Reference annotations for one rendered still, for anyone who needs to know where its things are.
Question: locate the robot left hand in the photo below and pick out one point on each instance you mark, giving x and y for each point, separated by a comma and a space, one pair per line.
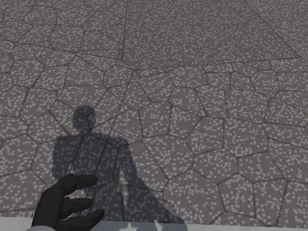
54, 208

